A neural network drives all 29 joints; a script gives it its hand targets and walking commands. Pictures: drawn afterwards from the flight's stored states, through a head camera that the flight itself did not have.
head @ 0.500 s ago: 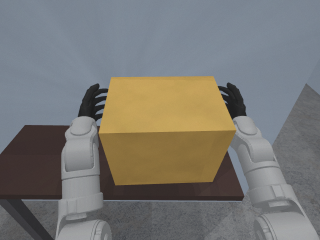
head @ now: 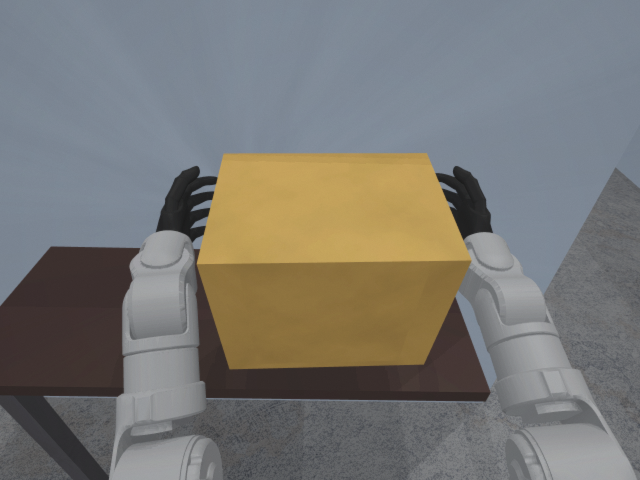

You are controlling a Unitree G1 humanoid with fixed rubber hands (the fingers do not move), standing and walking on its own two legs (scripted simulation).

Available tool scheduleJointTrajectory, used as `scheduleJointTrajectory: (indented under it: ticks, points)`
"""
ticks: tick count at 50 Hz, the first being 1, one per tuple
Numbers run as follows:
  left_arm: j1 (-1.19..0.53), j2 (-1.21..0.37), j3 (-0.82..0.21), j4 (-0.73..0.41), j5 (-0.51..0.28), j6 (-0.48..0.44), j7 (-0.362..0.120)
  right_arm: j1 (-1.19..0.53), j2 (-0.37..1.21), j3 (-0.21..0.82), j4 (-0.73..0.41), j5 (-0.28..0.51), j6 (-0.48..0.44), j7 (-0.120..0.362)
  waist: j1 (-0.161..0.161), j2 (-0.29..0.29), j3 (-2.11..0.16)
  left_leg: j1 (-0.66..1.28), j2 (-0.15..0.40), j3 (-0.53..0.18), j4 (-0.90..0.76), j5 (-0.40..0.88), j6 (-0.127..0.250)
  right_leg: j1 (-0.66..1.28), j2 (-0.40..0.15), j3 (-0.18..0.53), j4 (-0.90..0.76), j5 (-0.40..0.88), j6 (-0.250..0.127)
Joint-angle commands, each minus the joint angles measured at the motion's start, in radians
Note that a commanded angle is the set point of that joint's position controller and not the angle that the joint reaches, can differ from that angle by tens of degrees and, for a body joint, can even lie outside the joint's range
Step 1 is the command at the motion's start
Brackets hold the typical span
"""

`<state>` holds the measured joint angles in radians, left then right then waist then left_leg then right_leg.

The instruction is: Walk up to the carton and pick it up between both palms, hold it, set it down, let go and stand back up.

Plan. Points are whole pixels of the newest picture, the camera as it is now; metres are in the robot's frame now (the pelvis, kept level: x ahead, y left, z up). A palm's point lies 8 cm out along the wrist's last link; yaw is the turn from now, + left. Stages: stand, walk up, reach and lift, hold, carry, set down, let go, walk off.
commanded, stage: set down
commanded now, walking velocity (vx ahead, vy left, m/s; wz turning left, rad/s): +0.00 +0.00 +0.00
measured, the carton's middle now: (327, 262) +0.36 +0.00 +0.14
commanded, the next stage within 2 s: none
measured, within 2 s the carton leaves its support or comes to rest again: neither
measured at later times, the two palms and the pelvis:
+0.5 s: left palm (178, 235) +0.38 +0.19 +0.17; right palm (446, 248) +0.38 -0.16 +0.15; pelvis +0.02 +0.00 +0.00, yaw +1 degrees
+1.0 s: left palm (185, 234) +0.40 +0.19 +0.16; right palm (443, 250) +0.38 -0.16 +0.14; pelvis +0.02 +0.00 +0.00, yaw +0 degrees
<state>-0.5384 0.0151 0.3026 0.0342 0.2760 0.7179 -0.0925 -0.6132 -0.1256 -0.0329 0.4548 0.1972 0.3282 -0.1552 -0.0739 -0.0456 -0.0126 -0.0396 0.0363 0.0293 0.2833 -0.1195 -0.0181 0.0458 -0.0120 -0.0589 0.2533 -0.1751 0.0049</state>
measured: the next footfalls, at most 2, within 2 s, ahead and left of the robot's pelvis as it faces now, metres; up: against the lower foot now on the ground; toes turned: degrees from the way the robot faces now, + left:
none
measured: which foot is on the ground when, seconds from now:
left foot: down 0.00-1.00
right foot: down 0.00-1.00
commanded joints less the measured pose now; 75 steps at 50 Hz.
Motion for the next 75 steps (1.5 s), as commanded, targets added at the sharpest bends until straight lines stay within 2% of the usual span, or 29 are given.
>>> scheduleJointTrajectory:
  ticks: [1, 6, 11, 13, 17, 22, 27, 33, 44, 52, 60, 65, 75]
  points:
    - [-0.556, -0.414, -0.459, -0.095, -0.151, -0.081, -0.117, -0.678, 0.509, 0.335, -0.288, 0.067, -0.081, 0.114, -0.007, 0.059, -0.307, 0.203, -0.066, 0.013, 0.02, 0.199, -0.002, -0.07, 0.058, -0.028, -0.024, 0.193, 0.031]
    - [-0.543, -0.395, -0.397, -0.01, -0.111, -0.164, -0.138, -0.678, 0.496, 0.27, -0.263, -0.03, -0.19, 0.135, 0.017, 0.053, -0.294, 0.195, -0.06, 0.031, -0.002, 0.147, 0.005, -0.063, 0.047, -0.049, -0.03, 0.136, 0.026]
    - [-0.515, -0.371, -0.311, 0.143, -0.046, -0.25, -0.165, -0.631, 0.496, 0.198, -0.149, -0.147, -0.301, 0.152, 0.044, 0.036, -0.193, 0.145, -0.056, 0.059, -0.046, 0.044, 0.024, -0.036, 0.03, -0.06, -0.045, 0.048, 0.027]
    - [-0.512, -0.374, -0.298, 0.168, -0.034, -0.266, -0.171, -0.623, 0.496, 0.183, -0.131, -0.174, -0.333, 0.151, 0.049, 0.028, -0.179, 0.136, -0.054, 0.068, -0.051, 0.036, 0.027, -0.03, 0.027, -0.065, -0.046, 0.034, 0.028]
    - [-0.506, -0.393, -0.327, 0.177, -0.045, -0.296, -0.166, -0.641, 0.49, 0.199, -0.149, -0.19, -0.396, 0.139, 0.044, 0.022, -0.236, 0.173, -0.052, 0.073, -0.016, 0.145, 0.013, 0.0, 0.035, -0.078, -0.036, 0.121, 0.032]
    - [-0.51, -0.419, -0.412, 0.129, -0.086, -0.339, -0.139, -0.654, 0.489, 0.267, -0.201, -0.161, -0.451, 0.117, 0.032, 0.035, -0.355, 0.238, -0.054, 0.06, 0.051, 0.352, -0.018, 0.054, 0.049, -0.084, -0.004, 0.328, 0.039]
    - [-0.506, -0.408, -0.428, 0.128, -0.093, -0.359, -0.129, -0.613, 0.494, 0.284, -0.181, -0.15, -0.451, 0.1, 0.02, 0.042, -0.351, 0.22, -0.06, 0.051, 0.059, 0.376, -0.025, 0.082, 0.043, -0.074, 0.008, 0.403, 0.048]
    - [-0.486, -0.392, -0.397, 0.15, -0.076, -0.356, -0.135, -0.582, 0.499, 0.291, -0.159, -0.138, -0.436, 0.093, 0.031, 0.05, -0.327, 0.182, -0.067, 0.049, 0.06, 0.387, -0.028, 0.111, 0.038, -0.066, 0.02, 0.464, 0.055]
    - [-0.56, -0.388, -0.333, 0.278, -0.063, -0.399, -0.147, -0.633, 0.518, 0.22, -0.111, -0.199, -0.452, 0.106, 0.053, 0.029, -0.33, 0.151, -0.062, 0.066, 0.032, 0.295, -0.015, 0.084, 0.036, -0.07, 0.006, 0.382, 0.054]
    - [-0.655, -0.397, -0.281, 0.441, -0.043, -0.466, -0.142, -0.666, 0.528, 0.084, 0.019, -0.292, -0.482, 0.125, 0.056, 0.045, -0.313, 0.143, -0.05, 0.083, 0.001, 0.195, -0.016, 0.018, 0.029, -0.078, -0.027, 0.209, 0.042]
    - [-0.695, -0.41, -0.233, 0.559, -0.023, -0.53, -0.13, -0.687, 0.546, 0.01, 0.114, -0.344, -0.51, 0.141, 0.069, 0.052, -0.34, 0.153, -0.045, 0.093, 0.011, 0.257, -0.025, 0.015, 0.034, -0.078, -0.03, 0.216, 0.036]
    - [-0.72, -0.418, -0.232, 0.584, -0.024, -0.561, -0.126, -0.7, 0.564, 0.0, 0.131, -0.36, -0.527, 0.144, 0.074, 0.059, -0.393, 0.162, -0.045, 0.097, 0.031, 0.336, -0.035, 0.032, 0.039, -0.076, -0.019, 0.281, 0.037]
    - [-0.74, -0.407, -0.209, 0.634, -0.023, -0.602, -0.133, -0.693, 0.607, -0.005, 0.147, -0.386, -0.534, 0.142, 0.078, 0.053, -0.428, 0.114, -0.05, 0.105, 0.044, 0.392, -0.032, 0.087, 0.033, -0.061, 0.011, 0.407, 0.048]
